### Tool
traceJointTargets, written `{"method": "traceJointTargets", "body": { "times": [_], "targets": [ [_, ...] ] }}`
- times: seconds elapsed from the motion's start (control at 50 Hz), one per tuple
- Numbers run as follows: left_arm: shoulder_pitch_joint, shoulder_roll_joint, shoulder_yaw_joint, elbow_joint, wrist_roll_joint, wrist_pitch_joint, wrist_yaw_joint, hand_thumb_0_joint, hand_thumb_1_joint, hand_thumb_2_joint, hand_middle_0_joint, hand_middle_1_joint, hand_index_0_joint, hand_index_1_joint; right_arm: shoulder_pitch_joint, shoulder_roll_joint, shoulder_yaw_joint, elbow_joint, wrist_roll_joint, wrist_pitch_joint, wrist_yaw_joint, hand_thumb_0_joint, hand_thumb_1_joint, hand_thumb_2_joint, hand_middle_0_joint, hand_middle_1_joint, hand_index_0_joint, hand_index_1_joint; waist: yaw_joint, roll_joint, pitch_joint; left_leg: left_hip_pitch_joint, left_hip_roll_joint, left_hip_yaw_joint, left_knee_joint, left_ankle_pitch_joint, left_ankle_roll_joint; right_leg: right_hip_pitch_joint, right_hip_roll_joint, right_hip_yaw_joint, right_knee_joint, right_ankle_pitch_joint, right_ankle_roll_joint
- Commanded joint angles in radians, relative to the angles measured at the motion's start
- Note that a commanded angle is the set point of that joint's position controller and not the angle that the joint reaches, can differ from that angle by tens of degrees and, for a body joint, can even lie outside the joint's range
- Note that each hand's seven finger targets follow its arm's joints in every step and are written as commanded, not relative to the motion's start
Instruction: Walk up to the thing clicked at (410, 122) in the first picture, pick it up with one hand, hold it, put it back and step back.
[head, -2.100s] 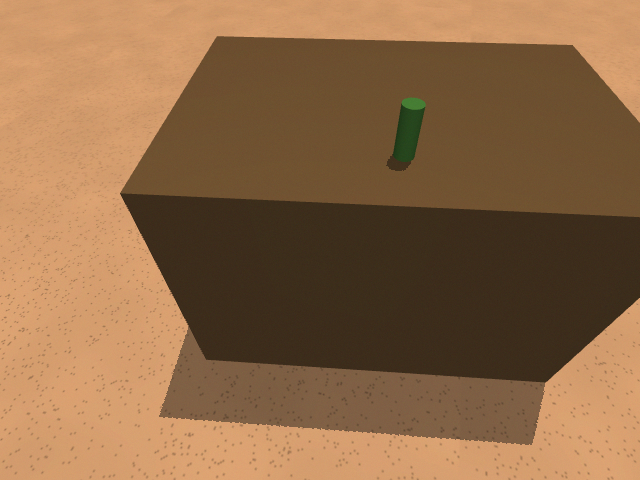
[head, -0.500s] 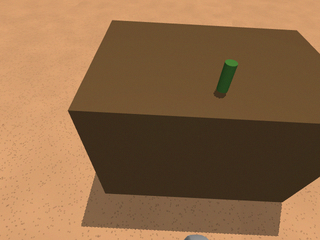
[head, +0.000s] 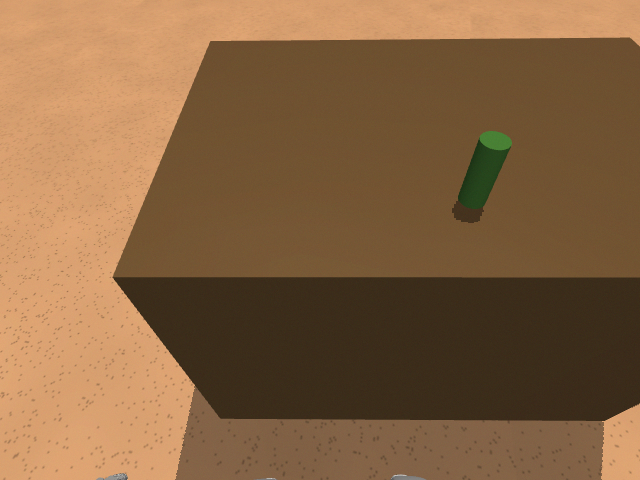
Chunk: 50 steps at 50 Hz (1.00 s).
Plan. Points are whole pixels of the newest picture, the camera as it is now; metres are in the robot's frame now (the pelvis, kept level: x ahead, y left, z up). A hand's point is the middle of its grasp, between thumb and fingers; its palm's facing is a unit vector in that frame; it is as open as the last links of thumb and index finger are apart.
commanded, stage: walk up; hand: right
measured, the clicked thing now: (482, 172) +0.55 -0.23 +0.06
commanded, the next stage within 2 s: stand in 1.18 s
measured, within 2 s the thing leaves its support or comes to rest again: neither
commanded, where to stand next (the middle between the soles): +0.08 -0.03 m, yaw +0 degrees
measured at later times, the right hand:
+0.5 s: hand out of the picture +0.15 -0.25 -0.12, palm faces -0.03 +0.94 -0.34, open 7.4 cm
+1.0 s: hand out of the picture +0.08 -0.26 -0.12, palm faces +0.00 +0.94 -0.35, open 7.4 cm
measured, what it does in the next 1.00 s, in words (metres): stands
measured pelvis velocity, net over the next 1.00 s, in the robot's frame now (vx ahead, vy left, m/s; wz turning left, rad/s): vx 0.02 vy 0.00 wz -0.02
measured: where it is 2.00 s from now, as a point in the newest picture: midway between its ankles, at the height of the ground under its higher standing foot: outside the picture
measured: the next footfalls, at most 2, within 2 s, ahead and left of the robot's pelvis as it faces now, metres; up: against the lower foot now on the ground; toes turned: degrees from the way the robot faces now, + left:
none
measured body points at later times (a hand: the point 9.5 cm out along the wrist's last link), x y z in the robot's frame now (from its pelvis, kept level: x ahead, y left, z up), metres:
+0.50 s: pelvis +0.02 +0.00 +0.02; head +0.04 +0.01 +0.47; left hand +0.10 +0.31 -0.11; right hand +0.15 -0.29 -0.09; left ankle +0.04 +0.13 -0.72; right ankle +0.03 -0.14 -0.72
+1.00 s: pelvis +0.02 +0.00 +0.03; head +0.03 +0.00 +0.48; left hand +0.10 +0.30 -0.11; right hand +0.08 -0.31 -0.10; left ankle +0.04 +0.13 -0.72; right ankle +0.03 -0.14 -0.72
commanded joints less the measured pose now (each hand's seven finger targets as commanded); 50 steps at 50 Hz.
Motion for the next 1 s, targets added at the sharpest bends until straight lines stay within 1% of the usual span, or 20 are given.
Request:
{"method": "traceJointTargets", "body": {
  "times": [0.0, 0.02, 0.04, 0.06, 0.08, 0.1, 0.12, 0.14, 0.16, 0.2, 0.24, 0.26, 0.34, 0.38, 0.48, 0.52, 0.56, 0.68, 0.86, 0.98],
  "targets": [
    [-0.023, 0.198, 0.055, -0.033, -0.025, 0.013, 0.024, 0.0, 0.9, 0.9, -0.2, -0.3, -0.2, -0.3, -0.018, -0.305, -0.069, -0.047, 0.005, -0.027, -0.027, 0.0, -0.9, -0.9, 0.2, 0.3, 0.2, 0.3, -0.01, 0.148, -0.09, -0.008, 0.319, -0.418, -0.333, 0.051, 0.194, -0.009, 0.033, 0.004, 0.098, -0.173, -0.054],
    [-0.01, 0.221, 0.063, -0.002, -0.018, 0.018, 0.025, 0.0, 0.9, 0.9, -0.2, -0.3, -0.2, -0.3, -0.073, -0.3, -0.068, -0.047, 0.002, -0.027, -0.024, 0.0, -0.9, -0.9, 0.2, 0.3, 0.2, 0.3, 0.003, 0.132, -0.066, -0.066, 0.321, -0.41, -0.321, 0.058, 0.228, 0.047, 0.011, 0.025, 0.151, -0.206, -0.053],
    [-0.013, 0.208, 0.062, 0.004, -0.017, 0.016, 0.022, 0.0, 0.9, 0.9, -0.2, -0.3, -0.2, -0.3, -0.099, -0.27, -0.054, -0.045, 0.001, -0.031, -0.027, 0.0, -0.9, -0.9, 0.2, 0.3, 0.2, 0.3, 0.014, 0.121, -0.061, -0.035, 0.271, -0.328, -0.286, 0.131, 0.207, 0.029, 0.015, 0.029, 0.123, -0.216, -0.061],
    [-0.004, 0.198, 0.062, 0.024, -0.019, 0.014, 0.019, 0.0, 0.9, 0.9, -0.2, -0.3, -0.2, -0.3, -0.111, -0.26, -0.045, -0.04, 0.002, -0.033, -0.029, 0.0, -0.9, -0.9, 0.2, 0.3, 0.2, 0.3, 0.023, 0.149, -0.068, 0.003, 0.239, -0.276, -0.254, 0.206, 0.179, 0.03, 0.007, 0.015, 0.073, -0.164, -0.064],
    [0.013, 0.199, 0.063, 0.042, -0.02, 0.006, 0.017, 0.0, 0.9, 0.9, -0.2, -0.3, -0.2, -0.3, -0.113, -0.256, -0.041, -0.031, 0.006, -0.033, -0.028, 0.0, -0.9, -0.9, 0.2, 0.3, 0.2, 0.3, 0.03, 0.177, -0.086, 0.048, 0.211, -0.22, -0.2, 0.35, 0.144, 0.058, 0.001, -0.008, -0.03, -0.078, -0.063],
    [0.022, 0.198, 0.062, 0.057, -0.018, -0.001, 0.016, 0.0, 0.9, 0.9, -0.2, -0.3, -0.2, -0.3, -0.119, -0.249, -0.039, -0.025, 0.013, -0.03, -0.027, 0.0, -0.9, -0.9, 0.2, 0.3, 0.2, 0.3, 0.032, 0.176, -0.123, 0.077, 0.183, -0.174, -0.144, 0.443, 0.115, 0.107, -0.009, -0.006, -0.115, 0.084, -0.062],
    [-0.001, 0.213, 0.065, 0.065, -0.013, -0.005, 0.017, 0.0, 0.9, 0.9, -0.2, -0.3, -0.2, -0.3, -0.099, -0.233, -0.034, -0.017, 0.019, -0.027, -0.027, 0.0, -0.9, -0.9, 0.2, 0.3, 0.2, 0.3, 0.01, 0.151, -0.164, 0.092, 0.154, -0.138, -0.104, 0.49, 0.086, 0.163, -0.028, 0.02, -0.127, 0.248, -0.071],
    [-0.02, 0.232, 0.067, 0.065, -0.009, -0.008, 0.019, 0.0, 0.9, 0.9, -0.2, -0.3, -0.2, -0.3, -0.078, -0.215, -0.026, -0.012, 0.024, -0.025, -0.03, 0.0, -0.9, -0.9, 0.2, 0.3, 0.2, 0.3, -0.001, 0.115, -0.186, 0.068, 0.139, -0.134, -0.094, 0.461, 0.067, 0.205, -0.063, 0.069, -0.111, 0.36, -0.086],
    [-0.063, 0.235, 0.057, 0.059, -0.013, -0.007, 0.014, 0.0, 0.9, 0.9, -0.2, -0.3, -0.2, -0.3, -0.065, -0.204, -0.026, -0.002, 0.031, -0.024, -0.031, 0.0, -0.9, -0.9, 0.2, 0.3, 0.2, 0.3, -0.025, 0.087, -0.207, 0.105, 0.111, -0.112, -0.147, 0.352, 0.056, 0.183, -0.069, 0.071, -0.088, 0.38, -0.099],
    [-0.073, 0.199, 0.04, 0.081, -0.023, 0.004, 0.01, 0.0, 0.9, 0.9, -0.2, -0.3, -0.2, -0.3, -0.131, -0.214, -0.025, 0.014, 0.022, -0.023, -0.032, 0.0, -0.9, -0.9, 0.2, 0.3, 0.2, 0.3, -0.001, 0.096, -0.18, 0.115, 0.137, -0.145, -0.207, 0.255, 0.062, 0.158, -0.052, 0.044, -0.106, 0.272, -0.073],
    [-0.084, 0.197, 0.033, 0.106, -0.02, 0.008, 0.01, 0.0, 0.9, 0.9, -0.2, -0.3, -0.2, -0.3, -0.168, -0.217, -0.02, 0.028, 0.021, -0.022, -0.031, 0.0, -0.9, -0.9, 0.2, 0.3, 0.2, 0.3, 0.002, 0.074, -0.168, 0.106, 0.15, -0.149, -0.23, 0.223, 0.071, 0.171, -0.052, 0.044, -0.143, 0.215, -0.068],
    [-0.084, 0.198, 0.03, 0.116, -0.018, 0.007, 0.01, 0.0, 0.9, 0.9, -0.2, -0.3, -0.2, -0.3, -0.175, -0.211, -0.016, 0.035, 0.021, -0.023, -0.03, 0.0, -0.9, -0.9, 0.2, 0.3, 0.2, 0.3, 0.0, 0.06, -0.175, 0.127, 0.147, -0.138, -0.234, 0.227, 0.071, 0.175, -0.058, 0.049, -0.161, 0.222, -0.071],
    [-0.122, 0.205, 0.025, 0.159, -0.019, -0.001, 0.008, 0.0, 0.9, 0.9, -0.2, -0.3, -0.2, -0.3, -0.215, -0.189, -0.003, 0.073, 0.028, -0.019, -0.024, 0.0, -0.9, -0.9, 0.2, 0.3, 0.2, 0.3, -0.009, 0.011, -0.139, 0.164, 0.104, -0.09, -0.253, 0.193, 0.037, 0.159, -0.085, 0.086, -0.255, 0.257, -0.074],
    [-0.148, 0.198, 0.02, 0.171, -0.019, -0.002, 0.007, 0.0, 0.9, 0.9, -0.2, -0.3, -0.2, -0.3, -0.225, -0.184, 0.0, 0.1, 0.027, -0.016, -0.021, 0.0, -0.9, -0.9, 0.2, 0.3, 0.2, 0.3, -0.016, -0.002, -0.127, 0.19, 0.098, -0.082, -0.284, 0.166, 0.03, 0.142, -0.09, 0.094, -0.301, 0.232, -0.069],
    [-0.156, 0.192, 0.024, 0.214, -0.017, -0.008, 0.008, 0.0, 0.9, 0.9, -0.2, -0.3, -0.2, -0.3, -0.254, -0.174, 0.007, 0.142, 0.027, -0.016, -0.017, 0.0, -0.9, -0.9, 0.2, 0.3, 0.2, 0.3, -0.009, -0.038, -0.163, 0.258, 0.1, -0.064, -0.315, 0.253, 0.021, 0.2, -0.1, 0.088, -0.362, 0.303, -0.057],
    [-0.18, 0.186, 0.026, 0.22, -0.019, -0.005, 0.008, 0.0, 0.9, 0.9, -0.2, -0.3, -0.2, -0.3, -0.252, -0.171, 0.007, 0.162, 0.024, -0.016, -0.018, 0.0, -0.9, -0.9, 0.2, 0.3, 0.2, 0.3, -0.014, -0.038, -0.153, 0.254, 0.101, -0.062, -0.349, 0.254, 0.012, 0.21, -0.101, 0.085, -0.378, 0.289, -0.054],
    [-0.177, 0.178, 0.024, 0.235, -0.016, -0.003, 0.008, 0.0, 0.9, 0.9, -0.2, -0.3, -0.2, -0.3, -0.271, -0.168, 0.01, 0.173, 0.02, -0.015, -0.016, 0.0, -0.9, -0.9, 0.2, 0.3, 0.2, 0.3, -0.005, -0.028, -0.13, 0.247, 0.099, -0.064, -0.377, 0.213, 0.01, 0.203, -0.1, 0.083, -0.409, 0.253, -0.046],
    [-0.181, 0.172, 0.032, 0.255, -0.01, -0.003, 0.009, 0.0, 0.9, 0.9, -0.2, -0.3, -0.2, -0.3, -0.268, -0.162, 0.009, 0.2, 0.018, -0.014, -0.016, 0.0, -0.9, -0.9, 0.2, 0.3, 0.2, 0.3, -0.009, -0.032, -0.148, 0.26, 0.103, -0.06, -0.398, 0.2, 0.006, 0.228, -0.099, 0.075, -0.441, 0.236, -0.044],
    [-0.185, 0.166, 0.037, 0.26, -0.007, 0.003, 0.007, 0.0, 0.9, 0.9, -0.2, -0.3, -0.2, -0.3, -0.244, -0.161, 0.007, 0.218, 0.011, -0.013, -0.016, 0.0, -0.9, -0.9, 0.2, 0.3, 0.2, 0.3, -0.015, -0.008, -0.092, 0.209, 0.1, -0.073, -0.431, 0.084, 0.003, 0.193, -0.091, 0.077, -0.464, 0.123, -0.041],
    [-0.176, 0.162, 0.039, 0.258, -0.007, 0.004, 0.006, 0.0, 0.9, 0.9, -0.2, -0.3, -0.2, -0.3, -0.221, -0.165, 0.005, 0.223, 0.011, -0.017, -0.017, 0.0, -0.9, -0.9, 0.2, 0.3, 0.2, 0.3, -0.016, 0.003, -0.122, 0.207, 0.104, -0.078, -0.436, 0.101, 0.007, 0.216, -0.087, 0.074, -0.442, 0.144, -0.041]
  ]
}}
